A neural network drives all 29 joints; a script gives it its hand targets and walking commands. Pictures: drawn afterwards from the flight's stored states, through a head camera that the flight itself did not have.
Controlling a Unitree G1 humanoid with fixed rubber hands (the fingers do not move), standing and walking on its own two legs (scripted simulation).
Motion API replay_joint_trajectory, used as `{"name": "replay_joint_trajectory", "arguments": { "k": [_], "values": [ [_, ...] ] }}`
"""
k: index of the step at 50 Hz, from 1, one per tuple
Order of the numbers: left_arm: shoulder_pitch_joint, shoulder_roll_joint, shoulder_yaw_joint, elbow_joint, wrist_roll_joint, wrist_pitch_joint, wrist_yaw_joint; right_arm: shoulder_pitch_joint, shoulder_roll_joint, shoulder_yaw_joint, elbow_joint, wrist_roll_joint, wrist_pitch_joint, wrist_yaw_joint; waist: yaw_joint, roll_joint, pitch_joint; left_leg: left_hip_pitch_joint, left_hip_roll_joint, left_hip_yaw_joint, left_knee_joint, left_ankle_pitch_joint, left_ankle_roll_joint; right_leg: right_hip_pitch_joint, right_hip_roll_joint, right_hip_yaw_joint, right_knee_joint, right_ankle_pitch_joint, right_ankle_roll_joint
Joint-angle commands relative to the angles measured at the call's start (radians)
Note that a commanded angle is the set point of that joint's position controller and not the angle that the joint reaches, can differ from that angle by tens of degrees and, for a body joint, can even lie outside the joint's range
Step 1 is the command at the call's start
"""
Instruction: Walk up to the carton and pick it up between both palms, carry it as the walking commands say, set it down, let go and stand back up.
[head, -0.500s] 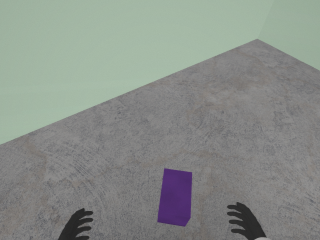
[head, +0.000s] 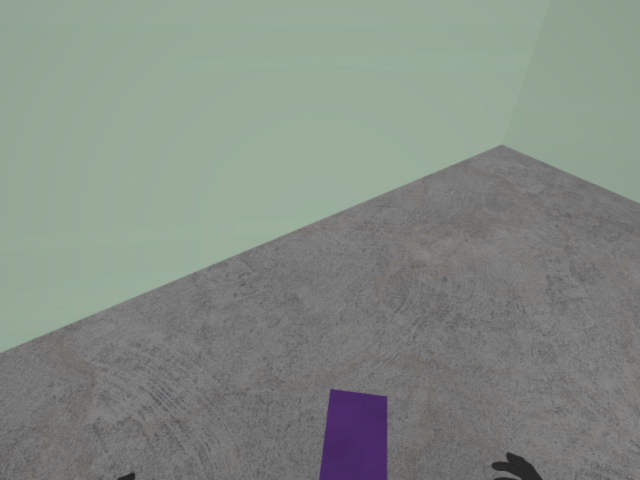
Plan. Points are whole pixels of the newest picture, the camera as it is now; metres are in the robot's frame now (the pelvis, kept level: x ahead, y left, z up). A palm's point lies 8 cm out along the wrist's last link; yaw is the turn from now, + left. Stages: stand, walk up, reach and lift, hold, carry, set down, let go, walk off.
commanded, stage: stand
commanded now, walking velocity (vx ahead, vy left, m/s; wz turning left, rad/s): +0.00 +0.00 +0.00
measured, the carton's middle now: (353, 452) +0.45 -0.09 -0.66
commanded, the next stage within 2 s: none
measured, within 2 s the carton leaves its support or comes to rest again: neither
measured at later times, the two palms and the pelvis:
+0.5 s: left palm out of the picture +0.08 +0.28 -0.08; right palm out of the picture +0.08 -0.30 -0.09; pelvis -0.01 -0.01 +0.01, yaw +0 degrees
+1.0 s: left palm out of the picture +0.04 +0.29 -0.09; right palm out of the picture +0.02 -0.31 -0.10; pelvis -0.04 -0.01 +0.01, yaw -1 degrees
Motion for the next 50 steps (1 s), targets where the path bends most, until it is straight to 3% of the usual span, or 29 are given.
{"name": "replay_joint_trajectory", "arguments": {
  "k": [1,2,3,4,5,6,8,11,15,16,17,18,19,20,22,23,25,26,27,28,29,34,36,38,42,43,48,49,50],
  "values": [
    [-0.099,0.166,0.068,-0.074,-0.003,-0.041,0.004,-0.073,-0.179,-0.056,-0.059,0.001,-0.057,-0.007,-0.003,-0.013,0.015,-0.046,0.089,-0.054,-0.108,0.306,0.017,-0.005,-0.106,0.067,-0.094,0.329,-0.001],
    [-0.091,0.166,0.062,-0.062,-0.004,-0.043,0.002,-0.066,-0.186,-0.051,-0.054,0.002,-0.060,-0.006,-0.011,0.026,0.033,-0.044,0.087,-0.065,-0.110,0.294,0.020,-0.028,-0.101,0.068,-0.091,0.314,-0.004],
    [-0.071,0.177,0.071,-0.050,-0.003,-0.048,0.004,-0.057,-0.187,-0.052,-0.033,0.000,-0.060,-0.008,0.005,-0.008,0.068,-0.072,0.090,-0.074,-0.123,0.297,0.027,-0.022,-0.100,0.067,-0.105,0.320,-0.002],
    [-0.064,0.168,0.070,-0.037,0.001,-0.053,0.006,-0.065,-0.187,-0.049,-0.021,0.000,-0.064,-0.005,0.006,0.010,0.076,-0.064,0.094,-0.079,-0.132,0.253,0.028,-0.025,-0.111,0.079,-0.118,0.294,-0.010],
    [-0.090,0.176,0.064,-0.039,0.002,-0.053,0.005,-0.068,-0.192,-0.052,-0.023,-0.002,-0.066,-0.009,-0.018,0.004,0.083,-0.099,0.090,-0.073,-0.133,0.227,0.023,-0.024,-0.115,0.076,-0.112,0.298,-0.009],
    [-0.065,0.185,0.076,-0.029,-0.004,-0.057,0.005,-0.047,-0.182,-0.042,-0.007,-0.002,-0.067,-0.008,0.003,-0.005,0.072,-0.077,0.089,-0.073,-0.140,0.235,0.021,-0.014,-0.119,0.095,-0.125,0.267,-0.013],
    [-0.063,0.190,0.074,-0.018,-0.008,-0.054,0.002,-0.047,-0.200,-0.039,0.022,-0.001,-0.076,-0.008,0.006,-0.034,0.095,-0.068,0.082,-0.076,-0.132,0.269,0.024,-0.029,-0.122,0.106,-0.131,0.302,-0.022],
    [-0.072,0.220,0.077,0.000,0.001,-0.058,0.004,-0.073,-0.229,-0.044,0.039,-0.001,-0.080,-0.005,0.006,0.004,0.082,-0.060,0.089,-0.083,-0.150,0.268,0.018,-0.028,-0.115,0.098,-0.132,0.281,-0.019],
    [-0.074,0.218,0.074,0.031,-0.004,-0.057,0.005,-0.068,-0.228,-0.031,0.073,0.002,-0.081,-0.009,0.007,-0.019,0.100,-0.058,0.092,-0.086,-0.165,0.242,0.016,-0.032,-0.114,0.107,-0.147,0.272,-0.020],
    [-0.062,0.216,0.066,0.034,-0.008,-0.061,0.005,-0.075,-0.237,-0.036,0.074,0.002,-0.084,-0.005,-0.003,0.013,0.079,-0.045,0.089,-0.082,-0.161,0.208,0.018,-0.032,-0.117,0.120,-0.152,0.262,-0.029],
    [-0.094,0.220,0.069,0.046,-0.001,-0.060,0.007,-0.061,-0.223,-0.031,0.090,-0.001,-0.085,-0.007,-0.005,-0.041,0.085,-0.045,0.085,-0.079,-0.162,0.221,0.015,-0.030,-0.125,0.126,-0.158,0.249,-0.023],
    [-0.093,0.210,0.060,0.042,-0.003,-0.061,0.005,-0.061,-0.227,-0.029,0.097,-0.002,-0.086,-0.009,-0.007,-0.041,0.091,-0.056,0.092,-0.089,-0.169,0.227,0.021,-0.020,-0.122,0.118,-0.165,0.247,-0.021],
    [-0.086,0.222,0.065,0.052,-0.010,-0.064,0.005,-0.072,-0.229,-0.029,0.105,0.003,-0.085,-0.009,0.005,-0.030,0.078,-0.054,0.085,-0.083,-0.168,0.220,0.014,-0.019,-0.128,0.124,-0.158,0.244,-0.022],
    [-0.080,0.229,0.064,0.067,-0.012,-0.062,0.008,-0.055,-0.245,-0.030,0.124,0.007,-0.086,-0.007,-0.004,0.018,0.082,-0.042,0.090,-0.075,-0.168,0.216,0.016,-0.022,-0.129,0.142,-0.170,0.237,-0.024],
    [-0.085,0.223,0.060,0.071,-0.015,-0.058,0.009,-0.057,-0.234,-0.021,0.144,0.005,-0.093,-0.009,0.004,-0.036,0.058,-0.026,0.093,-0.083,-0.159,0.258,0.012,-0.001,-0.134,0.139,-0.162,0.303,-0.025],
    [-0.084,0.220,0.057,0.084,-0.012,-0.061,0.009,-0.049,-0.241,-0.025,0.150,0.003,-0.094,-0.012,-0.009,-0.015,0.065,-0.020,0.095,-0.083,-0.165,0.266,0.015,0.003,-0.132,0.137,-0.158,0.294,-0.027],
    [-0.083,0.230,0.059,0.100,-0.007,-0.067,0.007,-0.077,-0.233,-0.021,0.152,0.005,-0.091,-0.009,0.000,-0.026,0.081,-0.032,0.094,-0.083,-0.160,0.261,0.022,-0.002,-0.126,0.131,-0.169,0.324,-0.024],
    [-0.102,0.236,0.055,0.121,-0.010,-0.062,0.007,-0.074,-0.234,-0.022,0.168,0.005,-0.093,-0.010,-0.013,0.011,0.102,-0.032,0.096,-0.083,-0.172,0.246,0.022,-0.014,-0.134,0.144,-0.172,0.305,-0.027],
    [-0.105,0.213,0.050,0.111,-0.015,-0.063,0.001,-0.070,-0.243,-0.020,0.175,0.010,-0.090,-0.014,-0.012,0.013,0.078,-0.037,0.100,-0.085,-0.172,0.247,0.020,0.015,-0.133,0.142,-0.174,0.307,-0.023],
    [-0.087,0.217,0.050,0.127,-0.015,-0.063,0.006,-0.054,-0.227,-0.021,0.193,0.009,-0.090,-0.016,0.004,-0.029,0.054,-0.016,0.102,-0.088,-0.175,0.269,0.013,0.031,-0.128,0.134,-0.164,0.326,-0.020],
    [-0.080,0.199,0.048,0.126,-0.020,-0.065,0.004,-0.046,-0.244,-0.017,0.197,0.013,-0.095,-0.016,0.003,0.010,0.104,-0.047,0.105,-0.087,-0.185,0.261,0.021,0.008,-0.135,0.149,-0.170,0.311,-0.029],
    [-0.107,0.241,0.054,0.166,-0.015,-0.056,0.005,-0.081,-0.247,-0.015,0.234,0.009,-0.089,-0.010,0.000,-0.030,0.124,-0.051,0.095,-0.084,-0.192,0.150,0.021,-0.015,-0.131,0.165,-0.208,0.177,-0.030],
    [-0.107,0.234,0.046,0.177,-0.011,-0.060,0.004,-0.067,-0.240,-0.009,0.247,0.012,-0.090,-0.008,-0.008,-0.004,0.120,-0.056,0.096,-0.087,-0.188,0.141,0.031,-0.012,-0.137,0.179,-0.220,0.143,-0.034],
    [-0.123,0.219,0.043,0.170,-0.019,-0.064,0.003,-0.073,-0.231,-0.010,0.255,0.004,-0.092,-0.008,-0.001,-0.047,0.091,-0.047,0.096,-0.091,-0.197,0.173,0.020,0.013,-0.130,0.153,-0.205,0.167,-0.021],
    [-0.106,0.245,0.040,0.207,-0.022,-0.061,0.005,-0.054,-0.247,-0.006,0.275,0.013,-0.087,-0.006,-0.001,0.001,0.135,-0.068,0.100,-0.090,-0.207,0.153,0.026,-0.001,-0.131,0.168,-0.220,0.146,-0.030],
    [-0.128,0.248,0.040,0.210,-0.020,-0.060,0.004,-0.070,-0.251,-0.009,0.278,0.011,-0.085,-0.007,-0.002,-0.029,0.137,-0.058,0.094,-0.085,-0.214,0.158,0.023,-0.004,-0.133,0.169,-0.224,0.142,-0.022],
    [-0.116,0.248,0.031,0.239,-0.025,-0.051,0.004,-0.084,-0.259,-0.002,0.294,0.014,-0.091,-0.010,0.009,0.000,0.121,-0.046,0.114,-0.096,-0.218,0.178,0.031,0.020,-0.141,0.167,-0.226,0.192,-0.030],
    [-0.124,0.259,0.040,0.246,-0.018,-0.050,0.004,-0.082,-0.254,-0.001,0.298,0.022,-0.090,-0.012,-0.001,-0.017,0.104,-0.040,0.106,-0.089,-0.213,0.163,0.026,0.032,-0.138,0.168,-0.220,0.182,-0.023],
    [-0.124,0.239,0.033,0.246,-0.023,-0.052,0.002,-0.073,-0.259,0.001,0.308,0.019,-0.088,-0.011,0.010,-0.016,0.120,-0.056,0.110,-0.102,-0.225,0.185,0.027,0.039,-0.134,0.150,-0.215,0.191,-0.020]
  ]
}}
